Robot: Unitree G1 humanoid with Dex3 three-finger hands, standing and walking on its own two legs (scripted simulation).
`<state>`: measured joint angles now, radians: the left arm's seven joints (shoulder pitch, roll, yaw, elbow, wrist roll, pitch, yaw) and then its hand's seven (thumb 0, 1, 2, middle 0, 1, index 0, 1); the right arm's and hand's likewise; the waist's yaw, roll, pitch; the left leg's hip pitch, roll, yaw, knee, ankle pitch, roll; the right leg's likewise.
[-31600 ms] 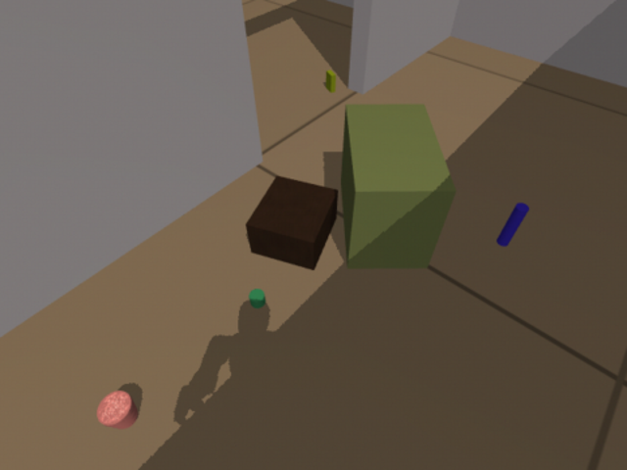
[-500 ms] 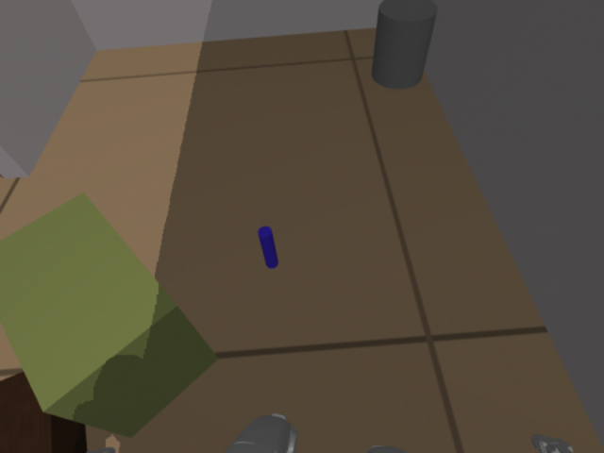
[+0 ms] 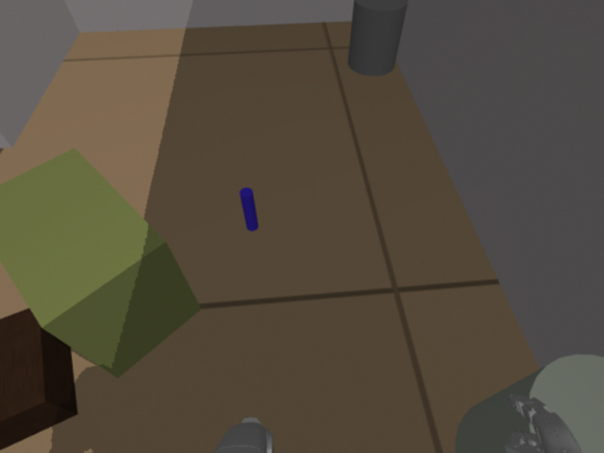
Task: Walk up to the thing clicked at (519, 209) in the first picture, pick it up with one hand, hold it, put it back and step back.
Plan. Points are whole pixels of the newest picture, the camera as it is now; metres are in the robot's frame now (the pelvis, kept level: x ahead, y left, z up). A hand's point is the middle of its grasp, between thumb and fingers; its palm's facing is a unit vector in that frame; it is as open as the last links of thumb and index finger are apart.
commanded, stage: step back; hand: left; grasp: from the side
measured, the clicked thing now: (249, 210) +0.99 +0.25 -0.64
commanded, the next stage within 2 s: stand in 1.12 s
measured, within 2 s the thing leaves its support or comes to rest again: neither
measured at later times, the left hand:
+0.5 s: hand out of the picture +0.02 +0.27 -0.12, palm faces +0.06 -0.91 -0.40, open 7.4 cm
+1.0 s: hand out of the picture +0.07 +0.27 -0.13, palm faces +0.12 -0.93 -0.35, open 7.4 cm
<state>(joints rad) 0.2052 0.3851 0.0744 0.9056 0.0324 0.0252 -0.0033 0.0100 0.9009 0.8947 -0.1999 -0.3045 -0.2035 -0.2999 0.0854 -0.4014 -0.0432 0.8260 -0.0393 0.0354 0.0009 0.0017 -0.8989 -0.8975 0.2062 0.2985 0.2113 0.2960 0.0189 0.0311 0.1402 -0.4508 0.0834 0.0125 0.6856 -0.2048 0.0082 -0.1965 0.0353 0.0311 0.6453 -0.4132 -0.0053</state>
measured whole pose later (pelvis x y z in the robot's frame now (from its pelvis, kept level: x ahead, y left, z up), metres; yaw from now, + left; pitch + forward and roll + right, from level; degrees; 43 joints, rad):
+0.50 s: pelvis -0.03 -0.01 +0.02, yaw +4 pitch -3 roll +1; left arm 0.20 0.41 0.08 0.98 0.03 -0.01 -0.02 0.01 0.90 0.89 -0.20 -0.30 -0.20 -0.30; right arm 0.26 -0.35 -0.05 0.97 -0.04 -0.02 0.03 0.00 -0.90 -0.90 0.21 0.30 0.21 0.30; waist -0.01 -0.01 0.07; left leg -0.23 0.00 -0.04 0.56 -0.28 0.00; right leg -0.32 -0.02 -0.02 0.70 -0.43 -0.03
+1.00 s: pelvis +0.01 +0.00 +0.02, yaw +6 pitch -2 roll +0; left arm 0.12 0.37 0.04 1.06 0.01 -0.02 -0.01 0.01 0.90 0.89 -0.20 -0.30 -0.20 -0.30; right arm 0.11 -0.33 -0.02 1.07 -0.02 -0.02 0.01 0.00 -0.90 -0.90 0.20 0.30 0.21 0.30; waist 0.01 -0.01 0.07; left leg -0.24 0.02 -0.01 0.53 -0.25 -0.01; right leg -0.18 -0.03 -0.07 0.52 -0.29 0.00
